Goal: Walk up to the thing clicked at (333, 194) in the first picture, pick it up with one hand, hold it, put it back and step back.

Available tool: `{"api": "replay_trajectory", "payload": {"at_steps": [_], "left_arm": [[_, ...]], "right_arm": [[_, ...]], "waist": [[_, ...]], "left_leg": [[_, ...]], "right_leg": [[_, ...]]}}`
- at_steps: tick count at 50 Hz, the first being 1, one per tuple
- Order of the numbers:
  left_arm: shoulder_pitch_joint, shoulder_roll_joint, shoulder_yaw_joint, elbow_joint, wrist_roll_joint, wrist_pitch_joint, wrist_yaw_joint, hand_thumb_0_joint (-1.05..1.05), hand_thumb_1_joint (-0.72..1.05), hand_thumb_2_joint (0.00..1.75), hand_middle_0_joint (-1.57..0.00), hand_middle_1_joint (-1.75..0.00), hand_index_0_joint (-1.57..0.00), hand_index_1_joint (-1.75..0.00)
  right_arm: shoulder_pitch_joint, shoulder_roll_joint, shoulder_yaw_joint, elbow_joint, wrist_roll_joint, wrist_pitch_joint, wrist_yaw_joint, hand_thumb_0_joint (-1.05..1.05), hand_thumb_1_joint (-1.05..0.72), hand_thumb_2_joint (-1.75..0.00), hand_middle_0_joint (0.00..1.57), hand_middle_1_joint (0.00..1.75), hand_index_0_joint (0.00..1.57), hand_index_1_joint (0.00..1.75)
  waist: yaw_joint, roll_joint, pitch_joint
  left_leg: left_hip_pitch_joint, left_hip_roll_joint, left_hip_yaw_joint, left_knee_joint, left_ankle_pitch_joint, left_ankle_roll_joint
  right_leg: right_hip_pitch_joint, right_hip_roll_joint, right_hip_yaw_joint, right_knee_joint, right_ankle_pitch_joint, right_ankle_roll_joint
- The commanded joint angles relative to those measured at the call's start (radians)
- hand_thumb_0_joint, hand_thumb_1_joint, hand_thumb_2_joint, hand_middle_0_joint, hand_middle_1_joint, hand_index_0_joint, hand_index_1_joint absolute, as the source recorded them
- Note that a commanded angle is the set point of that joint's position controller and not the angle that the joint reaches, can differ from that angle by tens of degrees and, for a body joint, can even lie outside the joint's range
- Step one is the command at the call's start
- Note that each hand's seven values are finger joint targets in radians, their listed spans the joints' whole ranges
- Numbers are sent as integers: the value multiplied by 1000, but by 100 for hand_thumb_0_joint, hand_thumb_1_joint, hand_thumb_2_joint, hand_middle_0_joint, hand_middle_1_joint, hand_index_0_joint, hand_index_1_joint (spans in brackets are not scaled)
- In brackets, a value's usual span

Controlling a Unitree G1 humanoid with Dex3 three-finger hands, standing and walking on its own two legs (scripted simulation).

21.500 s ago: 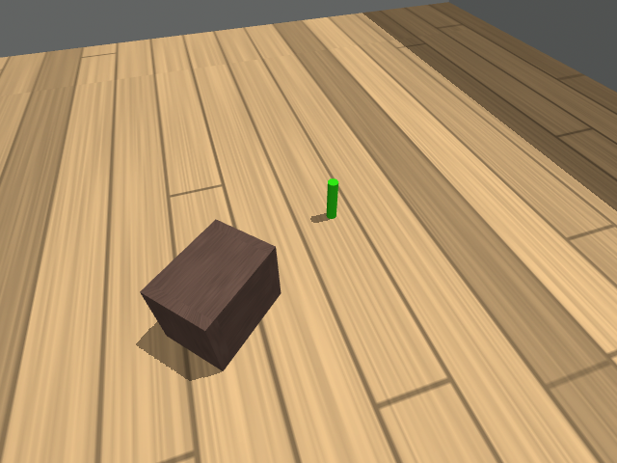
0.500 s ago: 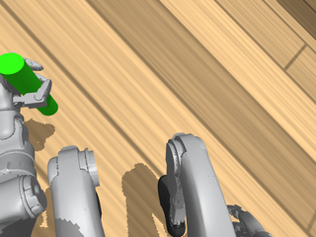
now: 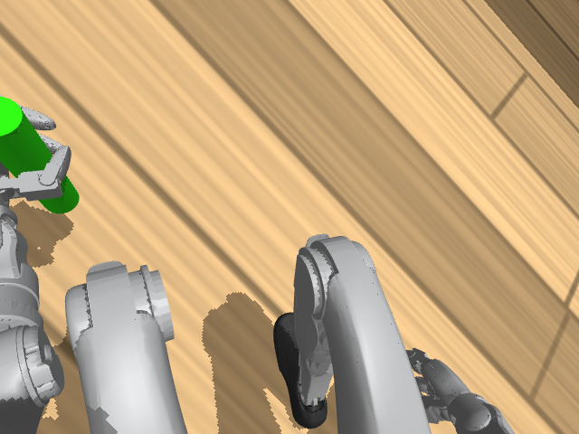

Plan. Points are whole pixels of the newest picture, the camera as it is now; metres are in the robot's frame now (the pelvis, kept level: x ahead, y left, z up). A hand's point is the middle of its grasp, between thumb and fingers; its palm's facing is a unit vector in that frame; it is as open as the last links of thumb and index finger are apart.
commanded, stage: lower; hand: left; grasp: from the side
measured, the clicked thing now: (34, 166) +0.45 +0.28 -0.11
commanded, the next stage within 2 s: loosen in 0.98 s
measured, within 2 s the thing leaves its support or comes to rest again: rests again in 1.28 s
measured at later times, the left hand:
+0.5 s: hand (54, 166) +0.47 +0.27 -0.14, palm faces +0.20 -0.98 -0.03, open 6.5 cm
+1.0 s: hand (59, 170) +0.47 +0.27 -0.16, palm faces +0.21 -0.98 -0.03, open 6.5 cm
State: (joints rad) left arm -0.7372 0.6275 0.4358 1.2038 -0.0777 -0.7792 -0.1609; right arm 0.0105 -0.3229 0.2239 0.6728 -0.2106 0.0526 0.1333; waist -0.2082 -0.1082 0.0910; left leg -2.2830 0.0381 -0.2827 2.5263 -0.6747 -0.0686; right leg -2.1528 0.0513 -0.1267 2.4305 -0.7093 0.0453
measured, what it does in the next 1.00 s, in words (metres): stands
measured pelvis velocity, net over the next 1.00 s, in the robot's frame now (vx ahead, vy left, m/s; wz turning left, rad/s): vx -0.01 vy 0.01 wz -0.09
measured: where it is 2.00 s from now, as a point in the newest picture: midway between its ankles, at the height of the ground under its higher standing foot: (231, 408)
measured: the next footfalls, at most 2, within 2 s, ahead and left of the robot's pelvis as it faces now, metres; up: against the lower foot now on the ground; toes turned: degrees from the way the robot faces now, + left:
none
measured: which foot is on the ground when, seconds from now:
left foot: down 0.00-1.00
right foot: down 0.00-1.00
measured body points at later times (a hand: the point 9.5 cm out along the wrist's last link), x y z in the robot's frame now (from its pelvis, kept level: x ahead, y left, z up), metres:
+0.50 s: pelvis -0.01 +0.01 -0.01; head +0.23 +0.15 +0.34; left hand +0.45 +0.32 -0.14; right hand +0.12 -0.25 -0.07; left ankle +0.08 +0.15 -0.27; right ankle +0.10 -0.12 -0.27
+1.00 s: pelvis -0.01 +0.01 -0.01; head +0.24 +0.17 +0.33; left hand +0.45 +0.32 -0.16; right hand +0.13 -0.24 -0.05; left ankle +0.08 +0.15 -0.27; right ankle +0.10 -0.12 -0.27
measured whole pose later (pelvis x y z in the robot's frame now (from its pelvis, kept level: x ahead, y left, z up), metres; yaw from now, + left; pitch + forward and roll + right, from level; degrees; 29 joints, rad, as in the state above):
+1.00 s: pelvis -0.01 +0.01 -0.01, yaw -5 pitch +15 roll -17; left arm -0.78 0.87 0.43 1.44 -0.06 -0.97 -0.06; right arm -0.14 -0.35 0.50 0.56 -0.34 0.05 0.12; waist -0.28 -0.26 0.27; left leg -2.23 0.03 -0.42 2.61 -0.69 -0.07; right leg -2.05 0.10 -0.22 2.41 -0.67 0.08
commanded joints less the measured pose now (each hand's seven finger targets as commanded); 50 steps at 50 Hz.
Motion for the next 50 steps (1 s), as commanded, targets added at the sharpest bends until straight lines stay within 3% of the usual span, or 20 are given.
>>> {"api": "replay_trajectory", "payload": {"at_steps": [1, 5, 7, 9, 10, 12, 15, 19, 21, 22, 30, 50], "left_arm": [[-348, 172, 15, -170, -20, -113, 6, 0, 49, 125, -134, -144, -137, -142], [-359, 207, 22, -138, -23, -144, 16, 0, 50, 123, -133, -141, -135, -139], [-359, 219, 20, -130, -23, -159, 16, 0, 54, 125, -132, -141, -134, -139], [-367, 229, 10, -110, -18, -168, 19, 0, 53, 125, -132, -141, -134, -139], [-356, 245, 17, -102, -12, -171, 23, 0, 52, 124, -131, -140, -133, -138], [-365, 251, 9, -80, -3, -180, 31, 0, 52, 124, -131, -139, -133, -137], [-344, 273, 25, -80, -10, -193, 38, 0, 51, 123, -131, -139, -133, -137], [-352, 297, 13, -52, -2, -205, 52, 0, 52, 125, -131, -139, -133, -138], [-328, 280, -1, -20, 2, -207, 57, 0, 54, 126, -130, -140, -132, -138], [-352, 312, 8, -39, 1, -215, 62, 0, 52, 125, -130, -139, -132, -138], [-356, 328, 2, 18, -7, -246, 74, 0, 57, 128, -129, -139, -131, -138], [-335, 396, 8, 67, 13, -284, 107, 0, 55, 126, -127, -136, -129, -135]], "right_arm": [[95, -282, -51, -39, -20, -11, -20, 0, -90, -90, 20, 30, 20, 30], [68, -296, -20, -54, -36, -15, -21, 0, -90, -90, 20, 30, 20, 30], [66, -303, -5, -53, -45, -14, -21, 0, -90, -90, 20, 30, 20, 30], [50, -310, 10, -55, -54, -13, -22, 0, -90, -90, 20, 30, 20, 30], [41, -314, 15, -57, -57, -13, -24, 0, -90, -90, 20, 30, 20, 30], [27, -322, 27, -62, -64, -9, -24, 0, -90, -90, 20, 30, 20, 30], [23, -336, 44, -71, -76, -7, -23, 0, -90, -90, 20, 30, 20, 30], [2, -336, 70, -81, -87, -4, -26, 0, -90, -90, 20, 30, 20, 30], [-4, -342, 78, -82, -93, -3, -27, 0, -89, -90, 20, 30, 20, 30], [-14, -340, 86, -85, -95, -4, -27, 0, -90, -90, 20, 30, 20, 30], [-47, -358, 122, -105, -111, 0, -29, 0, -88, -90, 20, 30, 20, 30], [-96, -373, 167, -118, -141, 11, -33, 0, -88, -90, 20, 30, 20, 30]], "waist": [[-69, 328, -609], [-81, 348, -588], [-92, 364, -599], [-104, 390, -568], [-96, 402, -550], [-115, 418, -526], [-117, 455, -548], [-133, 432, -511], [-145, 420, -489], [-139, 419, -491], [-173, 415, -438], [-187, 436, -405]], "left_leg": [[408, 15, 133, -222, 96, 63], [422, 19, 118, -222, 79, 59], [451, 22, 111, -214, 119, 55], [457, 25, 104, -218, 112, 51], [468, 27, 99, -224, 114, 47], [480, 30, 88, -230, 105, 44], [529, 33, 74, -228, 150, 36], [485, 32, 69, -215, 132, 43], [489, 36, 61, -212, 133, 43], [476, 36, 61, -205, 123, 45], [467, 38, 38, -207, 86, 46], [494, 49, 11, -193, 130, 41]], "right_leg": [[325, 38, -101, -247, 215, -59], [322, 42, -118, -243, 203, -58], [346, 45, -121, -234, 241, -56], [329, 45, -129, -229, 237, -57], [313, 46, -133, -223, 234, -61], [295, 44, -147, -217, 225, -60], [320, 49, -157, -205, 264, -61], [342, 54, -159, -216, 263, -56], [333, 54, -168, -213, 266, -53], [340, 58, -164, -217, 261, -54], [339, 64, -189, -219, 242, -47], [362, 79, -208, -218, 287, -44]]}}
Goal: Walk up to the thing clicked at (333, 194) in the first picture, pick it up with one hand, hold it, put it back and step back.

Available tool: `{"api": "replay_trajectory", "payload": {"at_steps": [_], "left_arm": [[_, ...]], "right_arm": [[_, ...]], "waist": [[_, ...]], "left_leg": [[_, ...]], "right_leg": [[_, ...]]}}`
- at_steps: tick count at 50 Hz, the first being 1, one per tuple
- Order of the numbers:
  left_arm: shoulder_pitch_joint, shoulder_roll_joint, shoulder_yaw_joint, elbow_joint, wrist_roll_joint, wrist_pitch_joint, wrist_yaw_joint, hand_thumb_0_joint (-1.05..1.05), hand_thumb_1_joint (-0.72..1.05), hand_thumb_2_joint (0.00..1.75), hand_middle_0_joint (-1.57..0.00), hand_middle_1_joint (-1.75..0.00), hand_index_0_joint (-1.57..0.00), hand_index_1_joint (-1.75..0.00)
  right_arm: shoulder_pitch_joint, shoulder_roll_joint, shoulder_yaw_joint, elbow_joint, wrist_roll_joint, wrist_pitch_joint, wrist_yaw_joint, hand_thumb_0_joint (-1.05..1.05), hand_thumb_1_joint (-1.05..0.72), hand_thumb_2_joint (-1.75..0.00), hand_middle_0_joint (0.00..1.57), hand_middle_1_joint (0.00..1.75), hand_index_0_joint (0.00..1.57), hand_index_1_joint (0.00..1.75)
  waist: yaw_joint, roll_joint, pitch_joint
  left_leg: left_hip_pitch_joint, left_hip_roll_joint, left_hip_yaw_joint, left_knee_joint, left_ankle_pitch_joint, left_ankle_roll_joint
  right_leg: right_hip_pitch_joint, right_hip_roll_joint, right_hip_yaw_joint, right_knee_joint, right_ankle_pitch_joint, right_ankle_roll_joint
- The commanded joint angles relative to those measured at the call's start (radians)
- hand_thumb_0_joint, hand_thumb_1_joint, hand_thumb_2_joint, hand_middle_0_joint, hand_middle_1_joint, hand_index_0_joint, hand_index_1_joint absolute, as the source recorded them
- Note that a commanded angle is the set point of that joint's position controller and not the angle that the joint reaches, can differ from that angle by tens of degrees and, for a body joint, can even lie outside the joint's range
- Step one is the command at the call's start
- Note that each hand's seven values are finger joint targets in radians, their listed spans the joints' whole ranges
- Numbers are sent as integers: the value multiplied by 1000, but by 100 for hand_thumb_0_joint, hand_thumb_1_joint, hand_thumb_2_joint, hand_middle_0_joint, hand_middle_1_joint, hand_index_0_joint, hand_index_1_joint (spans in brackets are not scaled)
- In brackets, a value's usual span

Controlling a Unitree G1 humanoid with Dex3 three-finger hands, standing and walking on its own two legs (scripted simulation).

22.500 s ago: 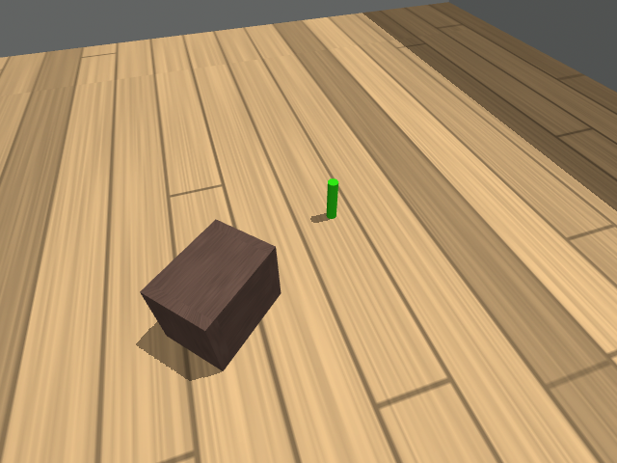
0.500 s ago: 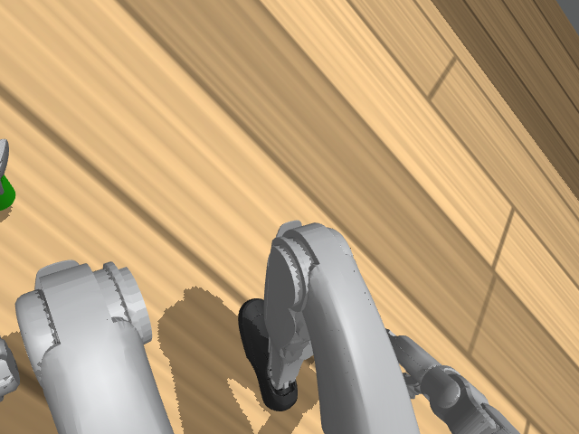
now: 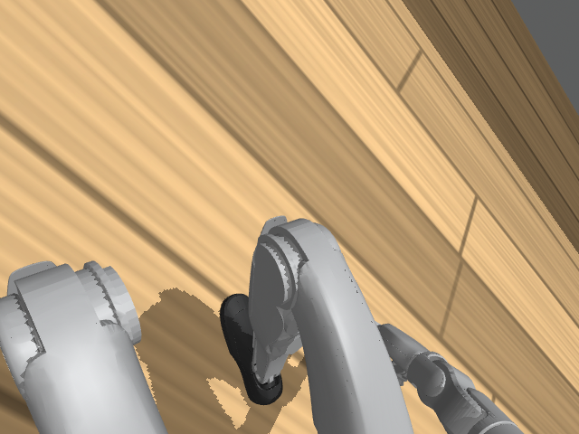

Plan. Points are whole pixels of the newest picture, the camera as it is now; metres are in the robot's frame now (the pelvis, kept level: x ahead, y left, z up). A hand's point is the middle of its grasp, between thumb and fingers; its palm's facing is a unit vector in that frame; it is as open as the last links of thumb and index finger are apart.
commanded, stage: loosen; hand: left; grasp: from the side
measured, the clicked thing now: out of the picture +0.45 +0.30 -0.18
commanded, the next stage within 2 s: open in 0.18 s
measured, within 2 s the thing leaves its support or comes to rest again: rests again in 0.28 s
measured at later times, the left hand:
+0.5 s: hand out of the picture +0.46 +0.30 -0.15, palm faces +0.30 -0.95 -0.01, open 9.2 cm
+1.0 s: hand out of the picture +0.46 +0.35 -0.10, palm faces +0.37 -0.93 -0.03, open 15.9 cm
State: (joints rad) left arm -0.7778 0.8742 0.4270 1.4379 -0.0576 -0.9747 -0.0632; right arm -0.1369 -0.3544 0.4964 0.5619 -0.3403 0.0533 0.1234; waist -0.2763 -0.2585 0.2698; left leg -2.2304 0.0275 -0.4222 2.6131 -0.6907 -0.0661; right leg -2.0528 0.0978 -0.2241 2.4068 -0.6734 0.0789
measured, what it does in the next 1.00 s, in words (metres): stands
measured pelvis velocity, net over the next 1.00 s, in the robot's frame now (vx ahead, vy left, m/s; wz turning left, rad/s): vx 0.00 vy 0.00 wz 0.00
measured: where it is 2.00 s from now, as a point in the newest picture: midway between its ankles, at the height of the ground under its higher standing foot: (185, 404)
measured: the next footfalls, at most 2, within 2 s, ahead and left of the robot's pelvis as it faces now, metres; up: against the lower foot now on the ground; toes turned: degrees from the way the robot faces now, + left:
none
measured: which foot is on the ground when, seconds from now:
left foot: down 0.00-1.00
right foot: down 0.00-1.00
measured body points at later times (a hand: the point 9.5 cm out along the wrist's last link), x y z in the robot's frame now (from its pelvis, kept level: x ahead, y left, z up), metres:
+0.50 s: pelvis +0.00 +0.00 +0.00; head +0.23 +0.19 +0.33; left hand +0.44 +0.35 -0.15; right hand +0.16 -0.24 -0.04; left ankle +0.08 +0.14 -0.26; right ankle +0.13 -0.12 -0.26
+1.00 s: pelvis +0.00 +0.00 +0.01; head +0.22 +0.18 +0.35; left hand +0.44 +0.40 -0.10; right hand +0.15 -0.25 -0.04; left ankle +0.08 +0.14 -0.26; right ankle +0.13 -0.12 -0.26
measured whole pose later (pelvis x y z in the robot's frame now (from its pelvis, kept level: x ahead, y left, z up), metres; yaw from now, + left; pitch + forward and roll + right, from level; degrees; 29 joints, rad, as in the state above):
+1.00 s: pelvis +0.00 +0.00 +0.01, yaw +0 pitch +17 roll -17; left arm -0.75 0.90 0.55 1.24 -0.08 -0.88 -0.15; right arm -0.08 -0.34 0.44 0.56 -0.30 0.10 0.11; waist -0.26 -0.22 0.23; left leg -2.25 0.04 -0.39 2.59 -0.68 -0.04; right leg -2.06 0.10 -0.21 2.39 -0.67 0.07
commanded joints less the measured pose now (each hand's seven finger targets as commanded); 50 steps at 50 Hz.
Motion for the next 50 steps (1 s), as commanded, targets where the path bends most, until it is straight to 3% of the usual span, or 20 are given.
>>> {"api": "replay_trajectory", "payload": {"at_steps": [1, 4, 5, 11, 15, 19, 23, 27, 31, 32, 34, 37, 43, 46, 50], "left_arm": [[-301, 149, 15, -167, -6, -93, 9, 0, 56, 126, -129, -137, -130, -135], [-303, 155, 13, -160, -5, -99, 14, 0, 56, 125, -128, -136, -130, -135], [-297, 154, 9, -162, -5, -100, 12, 0, 53, 117, -132, -132, -134, -130], [-299, 144, 16, -161, -26, -108, 0, 0, 24, 70, -105, -93, -107, -91], [-296, 142, 13, -147, -23, -107, -7, 0, 7, 54, -92, -77, -95, -74], [-288, 143, 9, -134, -24, -99, -13, 0, -9, 44, -69, -58, -70, -57], [-275, 145, 13, -126, -29, -96, -19, 0, -13, 37, -62, -49, -62, -48], [-279, 135, 6, -117, -31, -99, -21, 0, -16, 33, -53, -42, -53, -41], [-278, 140, 9, -133, -31, -102, -23, 0, -21, 24, -41, -30, -41, -29], [-275, 136, 8, -117, -30, -103, -22, 0, -21, 27, -34, -29, -35, -28], [-275, 151, 27, -122, -35, -105, -17, 0, -18, 23, -26, -21, -26, -20], [-305, 208, 69, -180, -38, -113, -12, 0, -21, 20, -21, -16, -21, -16], [-259, 323, 144, -295, 6, -54, -36, 0, -31, 10, -13, -6, -13, -6], [-214, 309, 170, -375, -18, -1, -72, 0, -40, 4, -10, -3, -10, -2], [-162, 181, 102, -421, -59, 107, -147, 0, -40, 4, -10, -5, -11, -3]], "right_arm": [[45, -343, -105, -8, -11, 9, -23, 0, -89, -90, 20, 30, 20, 30], [42, -345, -102, -10, -11, 11, -22, 0, -88, -90, 20, 30, 20, 30], [36, -343, -100, -14, -13, 8, -22, 0, -89, -89, 20, 30, 20, 30], [34, -351, -100, -12, -10, 4, -23, 0, -90, -89, 20, 30, 20, 30], [32, -353, -100, -10, -11, 9, -23, 0, -91, -89, 20, 30, 20, 30], [36, -353, -99, -20, -10, 10, -24, 0, -90, -89, 20, 30, 20, 30], [36, -353, -101, -20, -8, 9, -24, 0, -90, -90, 20, 30, 20, 30], [38, -353, -99, -17, -7, 7, -23, 0, -90, -90, 20, 30, 20, 30], [35, -351, -100, -18, -9, 7, -22, 0, -90, -90, 20, 30, 20, 30], [42, -355, -100, -18, -11, 8, -22, 0, -89, -89, 20, 30, 20, 30], [35, -353, -97, -22, -9, 9, -23, 0, -88, -89, 20, 30, 20, 30], [42, -353, -96, -21, -11, 13, -24, 0, -88, -89, 20, 30, 20, 30], [85, -347, -127, 7, 2, 50, -33, 0, -89, -90, 20, 30, 20, 30], [103, -342, -161, -6, 25, 59, -37, 0, -90, -90, 20, 30, 20, 30], [153, -316, -213, 2, 76, 57, -43, 0, -89, -90, 20, 30, 20, 30]], "waist": [[-125, 589, -570], [-129, 582, -568], [-125, 581, -572], [-132, 598, -560], [-134, 586, -539], [-136, 572, -555], [-129, 568, -555], [-141, 561, -540], [-130, 572, -558], [-145, 573, -557], [-129, 572, -538], [-115, 608, -583], [-61, 728, -636], [-29, 721, -692], [-21, 641, -710]], "left_leg": [[438, 60, 146, -285, 126, 38], [431, 61, 145, -286, 114, 40], [431, 60, 146, -281, 117, 41], [451, 62, 135, -295, 129, 34], [431, 61, 136, -296, 96, 37], [430, 59, 139, -291, 102, 42], [432, 57, 139, -291, 110, 41], [418, 55, 133, -290, 99, 43], [435, 57, 136, -289, 124, 42], [439, 57, 132, -290, 120, 41], [433, 59, 132, -298, 116, 41], [455, 62, 138, -294, 137, 39], [530, 74, 152, -335, 191, 22], [517, 70, 168, -342, 199, 28], [433, 62, 189, -363, 108, 49]], "right_leg": [[250, 33, -115, -193, 234, -79], [252, 35, -118, -195, 228, -79], [255, 36, -116, -196, 233, -79], [245, 38, -125, -191, 239, -80], [234, 37, -126, -199, 215, -80], [248, 40, -123, -207, 223, -81], [244, 41, -123, -210, 226, -82], [241, 42, -127, -211, 222, -81], [247, 42, -120, -208, 241, -83], [250, 42, -127, -208, 237, -82], [242, 41, -126, -210, 229, -82], [268, 39, -118, -204, 246, -81], [241, 28, -104, -176, 254, -93], [256, 22, -85, -181, 262, -96], [240, 15, -65, -217, 200, -93]]}}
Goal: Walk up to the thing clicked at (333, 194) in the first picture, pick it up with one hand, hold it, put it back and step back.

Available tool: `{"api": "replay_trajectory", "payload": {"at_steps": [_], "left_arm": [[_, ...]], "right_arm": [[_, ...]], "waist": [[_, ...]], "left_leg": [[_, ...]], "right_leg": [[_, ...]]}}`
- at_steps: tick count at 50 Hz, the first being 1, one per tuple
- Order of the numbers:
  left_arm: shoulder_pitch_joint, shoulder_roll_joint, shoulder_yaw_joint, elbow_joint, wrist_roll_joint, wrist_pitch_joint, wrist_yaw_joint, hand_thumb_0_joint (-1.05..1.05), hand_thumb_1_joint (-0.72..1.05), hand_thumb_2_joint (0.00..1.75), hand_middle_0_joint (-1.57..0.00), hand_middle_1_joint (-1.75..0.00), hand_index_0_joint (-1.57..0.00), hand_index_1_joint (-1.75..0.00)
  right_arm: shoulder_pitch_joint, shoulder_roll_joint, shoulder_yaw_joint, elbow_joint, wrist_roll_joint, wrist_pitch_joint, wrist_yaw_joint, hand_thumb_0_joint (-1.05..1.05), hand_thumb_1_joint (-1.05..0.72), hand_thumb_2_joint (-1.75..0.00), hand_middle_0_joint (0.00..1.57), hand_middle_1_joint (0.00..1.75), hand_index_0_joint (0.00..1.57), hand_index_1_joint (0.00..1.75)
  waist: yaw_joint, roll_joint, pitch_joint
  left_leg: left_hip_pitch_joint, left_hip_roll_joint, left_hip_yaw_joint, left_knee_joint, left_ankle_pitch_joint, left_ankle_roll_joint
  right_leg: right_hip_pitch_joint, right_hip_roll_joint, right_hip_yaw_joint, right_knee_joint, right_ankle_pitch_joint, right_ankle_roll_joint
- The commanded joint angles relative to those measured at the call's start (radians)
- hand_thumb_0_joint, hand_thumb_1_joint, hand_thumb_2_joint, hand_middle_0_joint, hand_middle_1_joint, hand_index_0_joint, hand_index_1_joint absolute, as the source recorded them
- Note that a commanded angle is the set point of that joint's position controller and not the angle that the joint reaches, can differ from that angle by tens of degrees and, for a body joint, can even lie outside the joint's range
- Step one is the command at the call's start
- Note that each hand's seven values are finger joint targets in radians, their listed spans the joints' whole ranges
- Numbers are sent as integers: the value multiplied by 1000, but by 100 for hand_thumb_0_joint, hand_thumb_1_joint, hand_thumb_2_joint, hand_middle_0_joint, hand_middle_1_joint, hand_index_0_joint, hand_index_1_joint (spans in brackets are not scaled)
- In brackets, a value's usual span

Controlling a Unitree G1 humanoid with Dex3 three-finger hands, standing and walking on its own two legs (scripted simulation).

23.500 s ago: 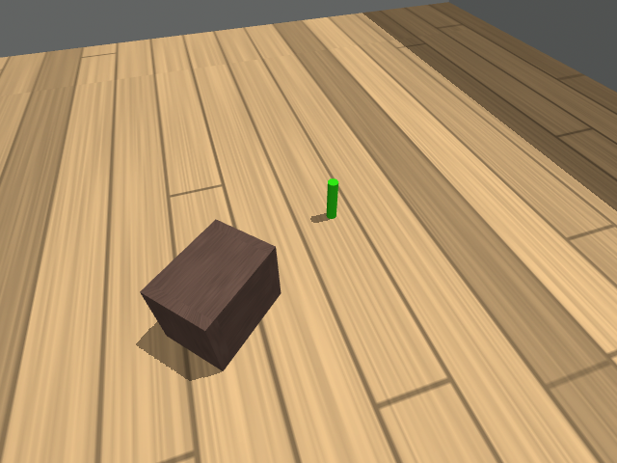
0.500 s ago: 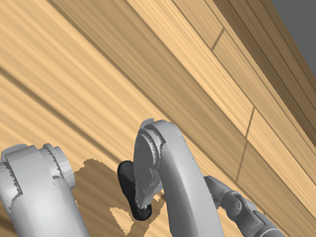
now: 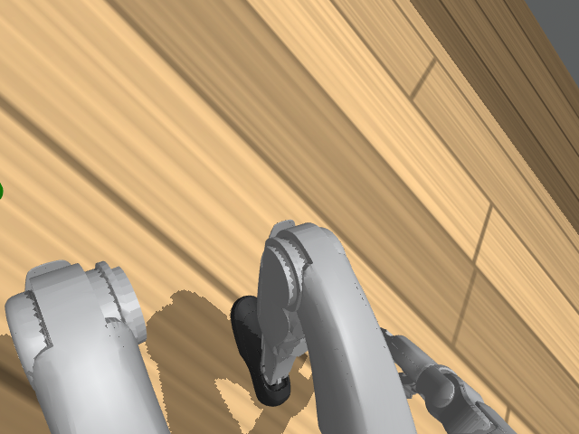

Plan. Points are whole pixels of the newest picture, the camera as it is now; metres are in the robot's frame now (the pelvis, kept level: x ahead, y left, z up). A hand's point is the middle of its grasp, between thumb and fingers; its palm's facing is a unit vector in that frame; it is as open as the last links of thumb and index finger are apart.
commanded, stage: rise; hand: left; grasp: from the side
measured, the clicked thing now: out of the picture +0.46 +0.30 -0.20
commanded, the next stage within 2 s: home in 0.06 s
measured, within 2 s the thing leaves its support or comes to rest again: neither
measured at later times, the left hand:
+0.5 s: hand out of the picture +0.33 +0.37 +0.02, palm faces +0.29 -0.85 -0.45, open 17.3 cm
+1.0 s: hand out of the picture +0.25 +0.28 +0.23, palm faces +0.35 -0.86 -0.36, open 17.6 cm
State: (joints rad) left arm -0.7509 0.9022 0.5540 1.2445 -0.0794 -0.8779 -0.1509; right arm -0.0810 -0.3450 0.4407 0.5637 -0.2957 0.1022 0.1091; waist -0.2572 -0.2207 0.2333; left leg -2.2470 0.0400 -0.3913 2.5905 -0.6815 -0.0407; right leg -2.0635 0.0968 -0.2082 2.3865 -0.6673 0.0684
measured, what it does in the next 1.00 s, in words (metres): rises, turning left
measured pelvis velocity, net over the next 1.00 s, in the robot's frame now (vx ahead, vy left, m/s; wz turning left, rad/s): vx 0.06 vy -0.01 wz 0.27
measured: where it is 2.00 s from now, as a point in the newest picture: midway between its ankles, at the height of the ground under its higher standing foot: (195, 402)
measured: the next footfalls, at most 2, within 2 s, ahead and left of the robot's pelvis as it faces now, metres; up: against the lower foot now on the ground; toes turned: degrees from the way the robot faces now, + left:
none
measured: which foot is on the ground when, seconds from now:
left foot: down 0.00-1.00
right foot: down 0.00-1.00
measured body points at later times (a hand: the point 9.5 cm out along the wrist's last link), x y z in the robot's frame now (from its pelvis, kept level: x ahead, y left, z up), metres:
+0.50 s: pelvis +0.01 -0.01 +0.10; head +0.19 +0.08 +0.50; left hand +0.31 +0.41 +0.05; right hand +0.19 -0.24 -0.02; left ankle +0.08 +0.14 -0.27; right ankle +0.13 -0.13 -0.27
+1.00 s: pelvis +0.06 -0.01 +0.33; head +0.17 +0.04 +0.76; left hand +0.23 +0.32 +0.25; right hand +0.29 -0.22 +0.23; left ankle +0.08 +0.14 -0.26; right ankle +0.13 -0.13 -0.27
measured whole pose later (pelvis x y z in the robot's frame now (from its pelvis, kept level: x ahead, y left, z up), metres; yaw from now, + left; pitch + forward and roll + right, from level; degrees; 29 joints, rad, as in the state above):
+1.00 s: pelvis +0.06 -0.01 +0.33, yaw +15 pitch +23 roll -3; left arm 0.07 0.31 0.12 0.38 0.00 0.13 0.14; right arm 0.17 -0.24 0.00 0.51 0.05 0.04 -0.10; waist -0.05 0.01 -0.17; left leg -1.24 0.08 -0.06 1.41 -0.56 -0.04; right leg -1.17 -0.01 -0.05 1.38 -0.60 0.01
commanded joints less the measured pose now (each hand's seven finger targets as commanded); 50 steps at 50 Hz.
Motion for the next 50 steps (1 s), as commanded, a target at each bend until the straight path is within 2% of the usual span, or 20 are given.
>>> {"api": "replay_trajectory", "payload": {"at_steps": [1, 3, 4, 6, 11, 12, 13, 19, 22, 24, 26, 28, 29, 31, 33, 35, 43, 45, 48, 50], "left_arm": [[-198, 149, -29, -264, -40, 38, -70, 0, -41, 4, -10, -5, -11, -4], [-199, 105, -74, -268, -38, 89, -94, 0, -43, 6, -5, -1, -4, -1], [-185, 276, 27, -349, 83, 134, -34, 0, -51, 6, -7, -4, -6, -4], [-207, 130, -66, -350, 85, 202, -15, 0, -53, 7, -7, -7, -7, -7], [-181, 223, -8, -480, 145, 347, 42, 0, -49, 9, -6, -7, -6, -7], [-124, 201, -4, -482, 151, 379, 48, 0, -49, 9, -6, -7, -6, -7], [-75, 157, -21, -465, 157, 411, 53, 0, -51, 8, -6, -6, -6, -6], [111, -59, -146, -668, 147, 595, 91, 0, -55, 6, -5, -5, -5, -6], [188, -81, -175, -800, 138, 675, 123, 0, -56, 5, -5, -5, -5, -5], [186, -54, -154, -939, 130, 709, 148, 0, -54, 6, -5, -6, -5, -6], [326, -111, -181, -924, 128, 752, 167, 0, -57, 4, -5, -5, -5, -5], [318, -90, -163, -1010, 125, 772, 191, 0, -53, 7, -5, -6, -5, -6], [400, -150, -191, -932, 126, 792, 198, 0, -54, 6, -5, -5, -5, -5], [363, -141, -188, -1041, 123, 803, 219, 0, -55, 5, -5, -5, -5, -5], [451, -179, -206, -1007, 120, 826, 237, 0, -57, 5, -5, -5, -5, -5], [530, -276, -262, -941, 116, 848, 245, 0, -57, 4, -5, -5, -5, -5], [668, -359, -321, -1011, 93, 913, 286, 0, -59, 3, -5, -5, -4, -5], [748, -431, -368, -967, 90, 942, 293, 0, -61, 1, -4, -4, -4, -4], [777, -396, -344, -1065, 87, 969, 313, 0, -61, 2, -4, -4, -4, -4], [843, -464, -401, -1070, 83, 995, 321, 0, -61, 1, -4, -4, -4, -4]], "right_arm": [[108, -321, -172, 2, 45, 6, -32, 0, -89, -89, 20, 30, 20, 30], [123, -313, -195, 4, 68, 6, -35, 0, -85, -90, 20, 30, 20, 30], [149, -282, -254, 0, 102, 16, -36, 0, -93, -91, 20, 30, 20, 30], [177, -260, -280, -6, 130, 33, -30, 0, -94, -92, 20, 30, 20, 30], [236, -226, -350, -2, 184, 63, -35, 0, -90, -90, 20, 30, 20, 30], [239, -212, -364, -7, 194, 68, -37, 0, -90, -90, 20, 30, 20, 30], [242, -209, -380, -7, 203, 76, -39, 0, -90, -90, 20, 30, 20, 30], [257, -165, -480, -42, 270, 76, -59, 0, -90, -90, 20, 30, 20, 30], [246, -150, -499, -72, 299, 68, -79, 0, -90, -90, 20, 30, 20, 30], [258, -131, -506, -86, 310, 61, -94, 0, -90, -90, 20, 30, 20, 30], [253, -112, -505, -106, 320, 52, -108, 0, -90, -90, 20, 30, 20, 30], [253, -98, -506, -109, 324, 41, -125, 0, -90, -90, 20, 30, 20, 30], [243, -92, -506, -115, 326, 32, -133, 0, -90, -90, 20, 30, 20, 30], [257, -80, -508, -116, 327, 17, -150, 0, -90, -90, 20, 30, 20, 30], [250, -65, -506, -122, 330, 2, -166, 0, -90, -90, 20, 30, 20, 30], [244, -56, -504, -128, 330, -18, -178, 0, -89, -90, 20, 30, 20, 30], [280, -30, -498, -142, 338, -75, -211, 0, -89, -90, 20, 30, 20, 30], [277, -21, -492, -151, 337, -91, -217, 0, -89, -90, 20, 30, 20, 30], [293, -16, -490, -158, 340, -106, -234, 0, -89, -90, 20, 30, 20, 30], [290, -8, -483, -168, 340, -116, -244, 0, -90, -90, 20, 30, 20, 30]], "waist": [[-28, 592, -672], [-29, 574, -665], [75, 666, -805], [41, 668, -808], [110, 636, -850], [136, 627, -870], [135, 626, -868], [165, 493, -947], [176, 426, -946], [191, 397, -1006], [193, 353, -982], [209, 373, -987], [204, 352, -965], [211, 380, -982], [213, 359, -942], [201, 342, -890], [220, 302, -818], [201, 270, -765], [227, 295, -764], [216, 301, -729]], "left_leg": [[439, 47, 163, -348, 86, 25], [433, 44, 163, -357, 65, 29], [555, 36, 196, -399, 164, 19], [532, 34, 200, -429, 141, 21], [527, 25, 249, -484, 106, 36], [547, 25, 256, -505, 102, 34], [568, 25, 253, -534, 86, 32], [623, 15, 285, -681, 8, 50], [668, 16, 288, -754, -19, 58], [703, 14, 301, -800, -11, 62], [738, 12, 309, -850, -6, 66], [798, 12, 313, -904, 0, 64], [829, 12, 317, -923, 21, 66], [895, 8, 328, -968, 55, 64], [937, 5, 344, -1011, 93, 65], [995, 5, 344, -1063, 127, 63], [1207, -3, 370, -1263, 278, 60], [1235, -3, 376, -1307, 296, 62], [1345, -8, 382, -1390, 341, 58], [1409, -8, 378, -1448, 378, 52]], "right_leg": [[222, 13, -78, -197, 180, -86], [175, 10, -74, -201, 162, -90], [182, 5, -48, -216, 202, -99], [146, -1, -35, -227, 177, -105], [149, -14, 7, -279, 127, -109], [150, -15, 16, -287, 117, -110], [126, -19, 16, -294, 99, -112], [201, -29, 74, -459, 44, -112], [262, -37, 99, -560, 21, -108], [376, -44, 125, -631, 18, -103], [446, -54, 144, -696, 10, -97], [509, -59, 160, -745, 9, -97], [529, -59, 164, -771, 30, -96], [593, -65, 173, -816, 61, -98], [662, -68, 185, -882, 82, -93], [693, -70, 178, -923, 116, -93], [994, -85, 191, -1148, 264, -82], [1064, -89, 197, -1212, 290, -75], [1169, -92, 194, -1278, 332, -77], [1205, -89, 178, -1308, 366, -81]]}}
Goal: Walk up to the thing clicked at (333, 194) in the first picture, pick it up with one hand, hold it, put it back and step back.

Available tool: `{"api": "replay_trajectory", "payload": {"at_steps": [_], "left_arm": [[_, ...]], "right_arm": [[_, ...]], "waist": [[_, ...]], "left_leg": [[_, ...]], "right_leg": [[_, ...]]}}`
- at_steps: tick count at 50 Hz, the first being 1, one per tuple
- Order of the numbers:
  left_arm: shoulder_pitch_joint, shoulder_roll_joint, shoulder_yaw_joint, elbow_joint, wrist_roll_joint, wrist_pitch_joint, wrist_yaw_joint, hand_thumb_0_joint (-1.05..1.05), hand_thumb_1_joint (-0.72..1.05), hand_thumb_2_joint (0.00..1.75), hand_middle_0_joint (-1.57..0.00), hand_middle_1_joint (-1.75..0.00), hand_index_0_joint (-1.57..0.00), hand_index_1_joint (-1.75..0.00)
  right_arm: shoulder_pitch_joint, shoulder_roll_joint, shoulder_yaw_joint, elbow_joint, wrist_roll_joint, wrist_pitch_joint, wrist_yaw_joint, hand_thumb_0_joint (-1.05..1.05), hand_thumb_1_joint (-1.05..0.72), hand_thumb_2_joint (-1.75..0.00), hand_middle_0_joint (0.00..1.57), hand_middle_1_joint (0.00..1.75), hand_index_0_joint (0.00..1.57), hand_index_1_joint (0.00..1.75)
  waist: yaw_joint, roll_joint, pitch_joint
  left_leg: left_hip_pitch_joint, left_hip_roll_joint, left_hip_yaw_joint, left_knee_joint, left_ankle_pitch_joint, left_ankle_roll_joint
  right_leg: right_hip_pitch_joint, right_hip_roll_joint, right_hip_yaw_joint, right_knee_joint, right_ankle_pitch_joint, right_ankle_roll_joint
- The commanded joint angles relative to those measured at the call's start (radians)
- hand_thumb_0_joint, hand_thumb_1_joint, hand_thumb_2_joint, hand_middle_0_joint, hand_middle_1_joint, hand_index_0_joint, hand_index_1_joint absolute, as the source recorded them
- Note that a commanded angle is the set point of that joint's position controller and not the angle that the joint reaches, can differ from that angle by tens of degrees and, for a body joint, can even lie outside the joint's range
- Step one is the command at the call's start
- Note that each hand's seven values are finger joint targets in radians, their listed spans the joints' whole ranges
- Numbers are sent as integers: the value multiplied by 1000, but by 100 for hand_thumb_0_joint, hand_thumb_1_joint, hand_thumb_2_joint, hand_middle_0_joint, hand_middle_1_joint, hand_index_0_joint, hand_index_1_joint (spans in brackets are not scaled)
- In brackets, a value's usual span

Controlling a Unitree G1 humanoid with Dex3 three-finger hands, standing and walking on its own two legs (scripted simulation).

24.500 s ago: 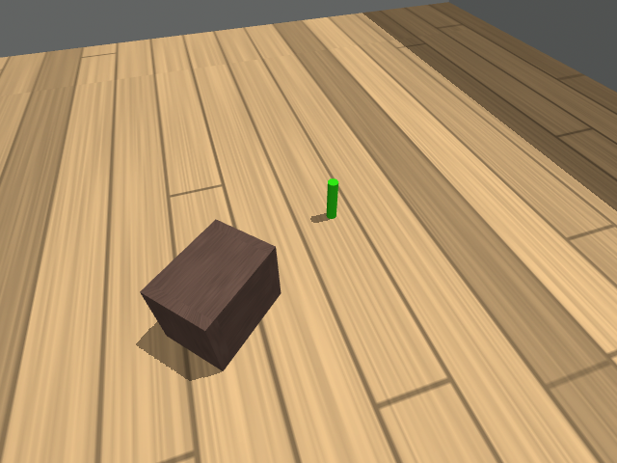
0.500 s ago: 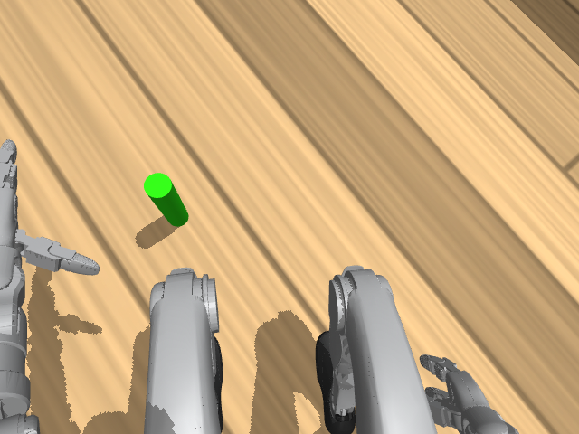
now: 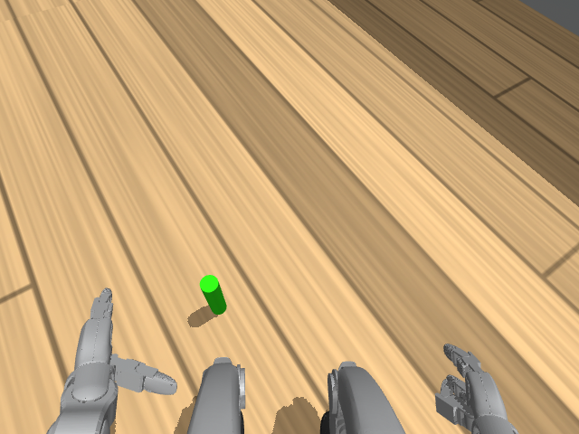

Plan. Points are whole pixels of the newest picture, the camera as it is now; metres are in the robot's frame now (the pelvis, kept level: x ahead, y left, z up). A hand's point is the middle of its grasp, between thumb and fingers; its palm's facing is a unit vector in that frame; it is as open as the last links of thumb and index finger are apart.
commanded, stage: home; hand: left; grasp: from the side
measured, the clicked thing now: (214, 296) +0.46 +0.20 -0.53
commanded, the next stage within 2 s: none
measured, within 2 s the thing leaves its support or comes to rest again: neither
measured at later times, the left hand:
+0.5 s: hand (120, 382) +0.20 +0.20 +0.04, palm faces +0.14 -0.95 -0.29, open 17.7 cm
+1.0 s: hand (129, 392) +0.19 +0.18 +0.04, palm faces +0.13 -0.95 -0.28, open 17.5 cm
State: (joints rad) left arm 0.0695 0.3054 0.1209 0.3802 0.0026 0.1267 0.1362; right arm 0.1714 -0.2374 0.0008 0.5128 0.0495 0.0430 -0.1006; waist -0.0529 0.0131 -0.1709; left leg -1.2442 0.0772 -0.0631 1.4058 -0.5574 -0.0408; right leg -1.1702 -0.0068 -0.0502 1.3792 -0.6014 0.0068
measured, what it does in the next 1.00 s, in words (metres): rises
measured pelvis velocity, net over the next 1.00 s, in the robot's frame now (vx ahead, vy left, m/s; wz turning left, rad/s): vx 0.03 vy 0.00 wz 0.04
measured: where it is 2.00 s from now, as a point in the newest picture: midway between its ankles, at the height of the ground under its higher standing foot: outside the picture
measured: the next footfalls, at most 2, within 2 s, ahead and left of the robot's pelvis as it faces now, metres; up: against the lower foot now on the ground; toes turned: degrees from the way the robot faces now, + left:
none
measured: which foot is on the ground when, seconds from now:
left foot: down 0.00-1.00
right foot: down 0.00-1.00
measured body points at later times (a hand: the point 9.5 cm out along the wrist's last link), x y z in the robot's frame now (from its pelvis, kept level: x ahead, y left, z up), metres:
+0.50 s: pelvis +0.04 +0.01 +0.09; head +0.06 +0.01 +0.54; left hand +0.19 +0.24 +0.06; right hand +0.22 -0.22 +0.02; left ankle +0.05 +0.14 -0.59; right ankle +0.03 -0.13 -0.59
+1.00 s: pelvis +0.03 +0.00 +0.09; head +0.05 +0.00 +0.54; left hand +0.18 +0.23 +0.06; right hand +0.19 -0.24 +0.02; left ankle +0.05 +0.14 -0.59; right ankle +0.03 -0.13 -0.59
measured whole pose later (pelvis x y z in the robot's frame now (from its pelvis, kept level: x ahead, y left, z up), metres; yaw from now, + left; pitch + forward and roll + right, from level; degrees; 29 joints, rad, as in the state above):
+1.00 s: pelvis +0.03 +0.00 +0.09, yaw +2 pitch +7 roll -2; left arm 0.47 0.21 -0.01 0.00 -0.02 0.27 0.14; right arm 0.29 -0.21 0.03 0.50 0.02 -0.10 -0.18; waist -0.03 0.03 -0.11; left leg -0.65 0.07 -0.04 0.95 -0.43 -0.04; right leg -0.57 -0.02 -0.06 0.92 -0.47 0.01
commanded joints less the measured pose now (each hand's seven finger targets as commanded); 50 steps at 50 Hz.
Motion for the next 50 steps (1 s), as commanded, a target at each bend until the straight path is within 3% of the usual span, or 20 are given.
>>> {"api": "replay_trajectory", "payload": {"at_steps": [1, 2, 3, 5, 6, 8, 13, 15, 19, 20, 24, 26, 28, 30, 34, 38, 40, 44, 46, 50], "left_arm": [[18, 123, 29, -260, -6, -1, 38, 0, -61, 1, -4, -4, -4, -4], [25, 134, 32, -293, -5, 8, 44, 0, -61, 0, -4, -4, -4, -4], [88, 102, 12, -250, -2, 24, 48, 0, -61, 1, -4, -4, -4, -4], [98, 104, 1, -349, -7, 41, 53, 0, -61, 2, -4, -4, -4, -4], [167, 69, -22, -335, -7, 56, 55, 0, -61, 2, -4, -4, -4, -4], [158, 83, -29, -459, -13, 70, 60, 0, -59, 3, -5, -5, -4, -5], [383, -12, -96, -469, -19, 114, 55, 0, -60, 3, -4, -5, -4, -5], [322, 45, -61, -622, -17, 107, 56, 0, -60, 3, -4, -5, -4, -5], [394, -5, -94, -596, -18, 112, 38, 0, -59, 3, -5, -5, -4, -5], [423, -19, -96, -577, -16, 113, 33, 0, -61, 2, -4, -4, -4, -4], [377, 10, -71, -600, -9, 100, 24, 0, -59, 3, -5, -5, -4, -5], [385, -15, -86, -558, -7, 100, 19, 0, -58, 4, -5, -5, -5, -5], [306, 32, -67, -664, -5, 87, 22, 0, -57, 4, -5, -5, -5, -5], [382, -8, -90, -573, -6, 99, 17, 0, -58, 4, -5, -5, -5, -5], [338, 17, -77, -644, -8, 93, 19, 0, -55, 6, -5, -5, -5, -5], [424, -21, -86, -523, -9, 100, 12, 0, -56, 5, -5, -5, -5, -5], [376, 22, -61, -613, -8, 91, 15, 0, -56, 5, -5, -5, -5, -5], [392, -9, -79, -544, -10, 91, 10, 0, -57, 5, -5, -5, -5, -5], [352, 18, -64, -586, -10, 84, 11, 0, -58, 4, -5, -5, -5, -5], [373, 7, -72, -591, -12, 82, 10, 0, -56, 5, -5, -6, -5, -5]], "right_arm": [[40, -113, -42, -121, -6, -64, -40, 0, -90, -90, 20, 30, 20, 30], [49, -111, -41, -118, -6, -69, -47, 0, -90, -90, 20, 30, 20, 30], [46, -106, -39, -125, -7, -73, -55, 0, -90, -90, 20, 30, 20, 30], [53, -103, -35, -134, -11, -82, -65, 0, -90, -90, 20, 30, 20, 30], [58, -96, -34, -139, -12, -87, -73, 0, -90, -90, 20, 30, 20, 30], [65, -95, -31, -146, -11, -97, -79, 0, -90, -90, 20, 30, 20, 30], [45, -79, -21, -180, -17, -122, -95, 0, -90, -90, 20, 30, 20, 30], [47, -82, -24, -182, -19, -132, -98, 0, -90, -90, 20, 30, 20, 30], [42, -78, -22, -193, -24, -150, -95, 0, -90, -90, 20, 30, 20, 30], [45, -82, -27, -200, -25, -156, -96, 0, -90, -90, 20, 30, 20, 30], [51, -84, -28, -192, -34, -168, -93, 0, -90, -90, 20, 30, 20, 30], [43, -83, -26, -198, -37, -178, -93, 0, -90, -90, 20, 30, 20, 30], [49, -83, -26, -192, -39, -182, -96, 0, -90, -90, 20, 30, 20, 30], [43, -81, -22, -184, -40, -191, -95, 0, -90, -90, 20, 30, 20, 30], [40, -90, -27, -183, -40, -196, -96, 0, -90, -90, 20, 30, 20, 30], [33, -77, -17, -177, -41, -197, -91, 0, -90, -90, 20, 30, 20, 30], [38, -88, -26, -177, -41, -196, -93, 0, -90, -90, 20, 30, 20, 30], [31, -78, -19, -181, -40, -200, -91, 0, -90, -90, 20, 30, 20, 30], [27, -81, -20, -181, -39, -202, -91, 0, -90, -90, 20, 30, 20, 30], [36, -79, -22, -175, -39, -208, -95, 0, -90, -90, 20, 30, 20, 30]], "waist": [[10, 79, -301], [20, 88, -287], [4, 70, -254], [15, 84, -239], [8, 73, -213], [14, 86, -217], [15, 17, -77], [27, 40, -98], [15, 12, 1], [12, 15, -24], [13, 21, -28], [9, 16, -24], [14, 73, -62], [14, 40, -32], [22, 47, -64], [22, -5, -17], [34, 47, -60], [27, 2, -14], [29, 24, -11], [29, 16, -25]], "left_leg": [[432, -47, 51, -292, 245, 50], [472, -47, 51, -325, 249, 46], [484, -48, 52, -346, 249, 48], [532, -51, 55, -397, 253, 47], [553, -50, 56, -412, 280, 46], [614, -50, 58, -452, 311, 43], [637, -51, 52, -522, 305, 46], [663, -53, 55, -540, 310, 45], [663, -50, 51, -579, 276, 41], [680, -52, 55, -578, 293, 40], [697, -50, 46, -577, 343, 36], [696, -54, 51, -579, 316, 38], [724, -59, 60, -586, 311, 35], [721, -59, 59, -589, 306, 36], [732, -64, 62, -585, 321, 38], [695, -65, 61, -586, 288, 42], [719, -66, 68, -587, 315, 38], [689, -66, 67, -591, 258, 45], [689, -67, 67, -603, 222, 44], [698, -66, 72, -592, 258, 44]], "right_leg": [[329, 15, 18, -327, 293, -19], [351, 13, 14, -350, 290, -20], [377, 16, 14, -380, 297, -16], [431, 14, 8, -423, 304, -16], [452, 16, 9, -444, 333, -13], [502, 17, 1, -473, 355, -14], [545, 27, -25, -550, 344, -9], [569, 26, -22, -565, 346, -9], [557, 33, -34, -592, 304, -7], [569, 32, -28, -591, 320, -8], [588, 31, -29, -584, 358, -9], [590, 27, -21, -594, 339, -7], [599, 24, -15, -601, 335, -8], [601, 26, -20, -608, 332, -7], [624, 23, -17, -619, 350, -5], [616, 25, -18, -628, 325, -2], [626, 23, -14, -622, 346, -5], [609, 22, -11, -641, 298, -1], [604, 20, -9, -645, 258, -3], [616, 20, -8, -640, 298, -2]]}}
